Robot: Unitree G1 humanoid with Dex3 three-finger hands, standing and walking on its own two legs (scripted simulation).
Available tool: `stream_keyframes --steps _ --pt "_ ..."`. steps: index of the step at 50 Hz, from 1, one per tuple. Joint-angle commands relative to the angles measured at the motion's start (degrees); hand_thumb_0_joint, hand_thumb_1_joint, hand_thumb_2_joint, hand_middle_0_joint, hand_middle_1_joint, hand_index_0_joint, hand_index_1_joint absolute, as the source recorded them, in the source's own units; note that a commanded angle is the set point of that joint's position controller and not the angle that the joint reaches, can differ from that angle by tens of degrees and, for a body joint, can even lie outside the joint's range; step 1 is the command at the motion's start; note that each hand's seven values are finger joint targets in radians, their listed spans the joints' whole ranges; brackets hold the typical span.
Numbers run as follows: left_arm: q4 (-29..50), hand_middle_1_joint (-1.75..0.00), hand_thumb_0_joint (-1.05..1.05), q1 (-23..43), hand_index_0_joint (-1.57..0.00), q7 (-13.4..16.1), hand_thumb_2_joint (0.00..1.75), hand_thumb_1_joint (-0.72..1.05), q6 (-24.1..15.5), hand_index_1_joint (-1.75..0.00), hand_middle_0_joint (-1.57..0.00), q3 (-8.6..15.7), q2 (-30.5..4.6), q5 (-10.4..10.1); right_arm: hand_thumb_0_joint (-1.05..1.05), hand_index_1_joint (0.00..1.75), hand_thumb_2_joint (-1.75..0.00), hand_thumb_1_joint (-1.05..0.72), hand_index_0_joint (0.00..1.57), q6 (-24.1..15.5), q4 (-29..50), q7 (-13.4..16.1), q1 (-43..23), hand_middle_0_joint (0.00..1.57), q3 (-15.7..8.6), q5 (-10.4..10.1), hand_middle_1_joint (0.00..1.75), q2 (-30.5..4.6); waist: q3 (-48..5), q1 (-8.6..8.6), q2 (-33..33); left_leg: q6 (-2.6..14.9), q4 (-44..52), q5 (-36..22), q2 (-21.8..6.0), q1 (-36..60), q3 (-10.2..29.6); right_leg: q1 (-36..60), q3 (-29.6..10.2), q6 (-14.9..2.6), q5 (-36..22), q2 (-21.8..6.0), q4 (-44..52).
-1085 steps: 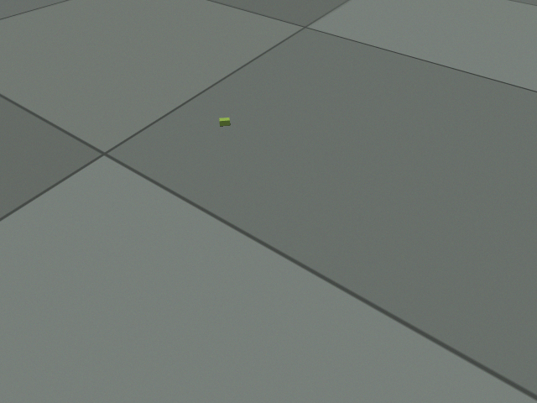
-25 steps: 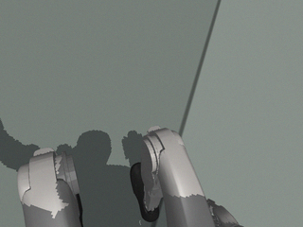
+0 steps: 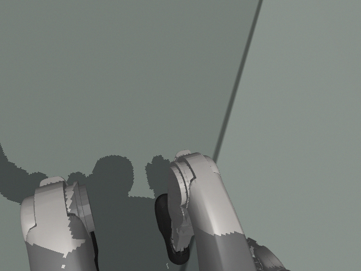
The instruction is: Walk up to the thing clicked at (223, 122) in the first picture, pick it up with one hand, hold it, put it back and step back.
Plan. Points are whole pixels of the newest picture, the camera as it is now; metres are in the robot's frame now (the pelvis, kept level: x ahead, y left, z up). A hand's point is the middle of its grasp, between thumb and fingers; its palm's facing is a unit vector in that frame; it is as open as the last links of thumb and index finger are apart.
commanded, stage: approach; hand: left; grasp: from above
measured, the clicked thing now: out of the picture +0.48 +0.34 -0.30
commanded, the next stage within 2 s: rest palm in 0.72 s
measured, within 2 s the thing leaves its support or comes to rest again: neither
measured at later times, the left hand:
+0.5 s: hand out of the picture +0.50 +0.32 -0.18, palm faces -0.36 -0.12 -0.93, open 14.2 cm
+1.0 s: hand out of the picture +0.46 +0.35 -0.20, palm faces -0.42 -0.15 -0.90, open 14.4 cm
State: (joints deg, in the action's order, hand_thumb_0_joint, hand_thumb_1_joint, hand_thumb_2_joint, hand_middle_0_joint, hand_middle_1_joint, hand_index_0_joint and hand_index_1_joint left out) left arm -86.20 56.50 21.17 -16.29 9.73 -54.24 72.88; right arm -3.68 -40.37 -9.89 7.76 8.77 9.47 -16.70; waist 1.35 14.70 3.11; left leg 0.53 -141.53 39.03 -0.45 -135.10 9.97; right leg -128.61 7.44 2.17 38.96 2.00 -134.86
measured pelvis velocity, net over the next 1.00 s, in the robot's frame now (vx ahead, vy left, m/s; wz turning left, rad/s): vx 0.00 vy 0.00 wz -0.02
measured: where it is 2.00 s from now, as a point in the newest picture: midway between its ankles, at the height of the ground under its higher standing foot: (134, 255)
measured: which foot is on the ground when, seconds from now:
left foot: down 0.00-1.00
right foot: down 0.00-1.00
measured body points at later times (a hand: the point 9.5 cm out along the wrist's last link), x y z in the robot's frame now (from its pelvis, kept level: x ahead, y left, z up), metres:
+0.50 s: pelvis +0.00 +0.00 +0.00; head +0.26 +0.09 +0.35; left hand +0.51 +0.32 -0.13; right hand +0.04 -0.26 -0.08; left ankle +0.07 +0.12 -0.28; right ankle +0.10 -0.12 -0.28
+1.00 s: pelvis +0.00 +0.00 +0.00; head +0.26 +0.12 +0.35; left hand +0.48 +0.35 -0.15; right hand +0.07 -0.27 -0.08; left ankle +0.07 +0.12 -0.28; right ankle +0.10 -0.12 -0.28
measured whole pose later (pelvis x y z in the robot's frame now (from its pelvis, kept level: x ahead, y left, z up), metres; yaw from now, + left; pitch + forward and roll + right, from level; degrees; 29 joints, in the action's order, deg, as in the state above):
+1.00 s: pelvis +0.00 +0.00 +0.00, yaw -1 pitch +32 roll -12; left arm -89.8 60.8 24.9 -14.3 5.9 -54.2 72.8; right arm -5.2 -39.4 -9.9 6.9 10.7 10.4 -17.7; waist 2.6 16.8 5.3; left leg 0.3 -142.8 39.9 -0.3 -135.5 11.0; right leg -128.7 8.3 2.0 39.5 2.2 -135.5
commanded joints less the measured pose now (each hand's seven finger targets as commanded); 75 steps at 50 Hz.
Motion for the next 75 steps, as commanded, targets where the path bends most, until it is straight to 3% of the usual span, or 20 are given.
stream_keyframes --steps 1,5,9,12,17,23,30,36,38,41,45,47,48,53,58,62,64,65,68,75 --pt "7.14 -0.83 0.0 15.77 -0.18 2.8 0.93 -0.43 0.0 -0.85 -0.2 0.94 -16.02 -0.52 0.0 0.3 -0.89 -0.88 0.2 0.11 0.16 0.78 11.17 0.2 -5.04 0.0 0.3 -15.62 -39.26 0.02 -23.85 0.61 15.23 -10.45 -0.08 31.55 -4.61 15.93 4.3 -4.09 -12.47 1.86 12.04" --pt "7.1 -0.94 0.0 17.3 -0.11 3.24 0.97 -0.5 0.66 -0.94 -0.12 0.42 -15.17 -0.97 0.0 0.3 -0.89 -0.88 0.2 -0.19 -0.31 0.78 11.92 0.2 -4.81 0.26 0.3 -15.8 -38.1 0.9 -23.01 0.84 14.65 -11.46 -0.05 30.81 -4.93 16.9 3.96 -3.79 -13.83 1.78 12.53" --pt "4.48 -0.98 0.0 21.43 -0.07 4.14 1.02 -0.56 1.07 -0.99 -0.08 -3.29 -9.93 -1.23 0.0 0.3 -0.89 -0.88 0.2 -0.94 -0.82 0.75 12.74 0.2 -4.48 0.4 0.3 -15.68 -35.76 4.22 -21.66 0.89 14.38 -9.14 -0.48 29.62 -4.01 14.65 4.62 -3.8 -12.35 2.13 12.8" --pt "3.38 -0.98 0.0 25.09 -0.07 5.31 1.03 -0.57 1.48 -0.99 -0.08 -4.25 -9.82 -0.68 0.0 0.3 -0.89 -0.88 0.2 -1.79 -1.07 1.02 13.69 0.2 -4.02 0.66 0.3 -16.28 -34.7 5.59 -23.61 0.53 14.71 -8.19 -0.67 30.45 -3.29 12.87 5.17 -3.91 -11.69 1.92 12.0" --pt "2.85 -0.98 0.0 24.97 -0.06 6.84 1.04 -0.58 3.96 -1.0 -0.08 -2.97 -13.11 1.37 0.0 0.3 -0.89 -0.89 0.2 -2.03 -0.21 1.26 13.23 0.2 -3.48 0.81 0.3 -16.6 -38.57 3.67 -28.48 -0.08 15.19 -10.23 -0.59 33.42 -3.93 14.31 4.93 -4.29 -13.42 2.03 11.12" --pt "3.58 -0.96 0.0 21.36 -0.05 8.04 1.06 -0.6 8.64 -0.98 -0.07 0.92 -15.91 -0.63 0.0 0.3 -0.89 -0.88 0.2 -1.95 2.01 0.7 12.83 0.2 -3.15 0.06 0.3 -16.88 -43.13 1.35 -29.36 0.26 15.32 -16.03 -0.42 34.07 -4.85 17.37 4.26 -4.29 -18.09 1.88 10.49" --pt "-0.03 -0.97 0.0 14.58 -0.05 2.43 1.04 -0.6 11.27 -0.99 -0.07 -1.76 -12.55 -5.64 0.0 0.3 -0.89 -0.89 0.2 -1.93 2.07 -0.02 12.29 0.2 -2.8 -1.29 0.3 -16.39 -36.1 2.14 -17.9 2.37 14.0 -9.67 -0.34 21.63 -5.91 21.69 2.47 -3.44 -13.16 2.61 13.61" --pt "5.08 -0.99 0.0 19.74 -0.06 -1.87 1.02 -0.58 5.67 -1.0 -0.07 -2.47 -13.9 -6.27 0.0 0.3 -0.89 -0.88 0.2 -1.75 1.53 0.9 13.23 0.2 -2.3 -0.52 0.3 -17.45 -34.56 4.94 -14.23 2.23 12.34 -6.83 -0.37 20.59 -4.78 23.68 2.85 -3.28 -9.78 2.48 14.83" --pt "7.21 -0.99 0.0 20.53 -0.05 -0.86 1.04 -0.59 2.9 -1.01 -0.07 -0.29 -17.14 -5.12 0.0 0.3 -0.89 -0.89 0.2 -1.77 1.93 1.22 13.01 0.2 -2.22 0.1 0.3 -17.9 -35.93 4.43 -17.47 1.48 12.31 -7.43 -0.57 23.9 -4.32 23.97 3.61 -3.55 -9.95 2.37 14.3" --pt "12.82 -0.99 0.0 21.72 -0.05 1.9 1.03 -0.59 -0.11 -1.01 -0.06 0.17 -17.53 -3.36 0.0 0.3 -0.89 -0.89 0.2 -1.5 1.09 1.31 13.2 0.2 -2.19 0.38 0.3 -17.15 -39.33 2.37 -25.66 0.19 13.21 -10.25 -0.62 32.04 -4.17 20.77 4.44 -4.31 -12.39 2.29 12.59" --pt "8.65 -0.91 0.0 21.64 -0.03 4.96 1.06 -0.61 0.35 -0.95 -0.06 -1.78 -12.98 -1.07 0.0 0.3 -0.9 -0.88 0.2 -1.56 0.35 0.78 12.43 0.2 -3.38 0.79 0.3 -17.23 -37.9 4.16 -30.15 -0.67 14.8 -11.54 -1.05 35.4 -2.69 14.35 6.04 -4.44 -13.21 2.04 10.22" --pt "3.52 -0.89 0.0 20.37 -0.02 6.13 1.09 -0.61 1.4 -0.94 -0.07 -3.11 -10.82 -0.24 0.0 0.3 -0.9 -0.88 0.2 -1.5 -0.03 0.52 12.28 0.2 -3.02 1.05 0.3 -17.12 -36.61 4.62 -28.71 -0.6 14.8 -13.76 -1.09 35.64 -2.38 13.18 6.44 -4.36 -14.8 2.24 9.94" --pt "0.08 -0.89 0.0 20.5 -0.02 6.53 1.1 -0.61 2.04 -0.94 -0.07 -4.2 -9.29 -0.12 0.0 0.3 -0.9 -0.88 0.2 -1.63 -0.25 0.4 12.72 0.2 -2.95 1.12 0.3 -17.2 -33.87 5.93 -27.02 -0.34 14.17 -13.58 -1.13 33.61 -2.37 12.64 6.57 -4.2 -15.11 2.28 10.07" --pt "-3.24 -0.92 0.0 21.77 -0.04 8.61 1.06 -0.59 3.62 -0.96 -0.07 -3.64 -12.69 0.54 0.0 0.3 -0.89 -0.88 0.2 -2.41 0.43 0.19 12.18 0.2 -1.53 1.67 0.3 -18.13 -32.41 5.52 -26.49 -0.07 14.31 -13.35 -0.86 32.13 -2.59 14.82 6.36 -4.09 -15.66 2.28 10.27" --pt "-4.37 -0.93 0.0 24.6 -0.05 10.32 1.04 -0.58 3.53 -0.95 -0.08 -2.74 -14.86 0.42 0.0 0.3 -0.9 -0.88 0.2 -3.92 1.44 -0.13 11.5 0.2 -0.42 2.2 0.3 -18.79 -33.18 7.39 -24.57 0.4 12.63 -11.78 -1.14 31.03 -2.52 16.07 6.48 -3.67 -15.02 2.43 9.96" --pt "-4.68 -0.92 0.0 23.89 -0.05 12.24 1.04 -0.58 3.31 -0.95 -0.08 -1.16 -18.4 0.65 0.0 0.3 -0.9 -0.89 0.2 -4.98 1.98 -0.13 10.65 0.2 0.81 2.46 0.3 -19.25 -34.72 6.65 -25.97 0.38 12.25 -12.37 -1.25 30.87 -2.87 18.64 6.38 -3.6 -15.42 2.83 10.33" --pt "-7.19 -0.93 0.0 22.48 -0.05 12.46 1.03 -0.58 3.95 -0.96 -0.07 -1.83 -17.47 0.77 0.0 0.3 -0.9 -0.89 0.2 -5.81 2.23 -0.49 10.26 0.2 1.29 2.76 0.3 -19.45 -32.39 7.58 -25.41 0.49 11.26 -11.92 -1.43 30.36 -2.92 17.67 6.39 -3.49 -15.26 2.94 9.87" --pt "-6.89 -0.94 0.0 21.97 -0.05 13.12 1.03 -0.58 4.04 -0.96 -0.07 -0.24 -20.01 0.92 0.0 0.3 -0.9 -0.89 0.2 -5.94 2.39 -0.36 9.7 0.2 1.42 2.78 0.3 -19.83 -34.16 6.59 -26.17 0.31 11.55 -12.05 -1.54 30.68 -2.84 18.95 6.33 -3.59 -15.2 3.03 9.97" --pt "-5.44 -0.94 0.0 22.46 -0.05 13.87 1.03 -0.58 4.43 -0.96 -0.08 -0.6 -20.65 0.25 0.0 0.3 -0.9 -0.89 0.2 -6.21 2.32 -0.48 9.66 0.2 2.21 3.02 0.3 -19.66 -35.51 6.15 -28.13 0.22 11.27 -12.78 -1.78 31.29 -2.91 20.09 6.25 -3.76 -16.09 3.39 9.75" --pt "-7.5 -0.93 0.0 21.61 -0.05 13.26 1.03 -0.58 5.75 -0.96 -0.07 -1.87 -19.54 -1.83 0.0 0.3 -0.9 -0.89 0.2 -7.68 2.21 -1.24 9.57 0.2 2.98 3.1 0.3 -20.65 -29.95 7.82 -25.39 0.59 10.78 -9.73 -2.05 27.35 -1.9 18.55 7.02 -3.53 -13.91 3.67 9.78"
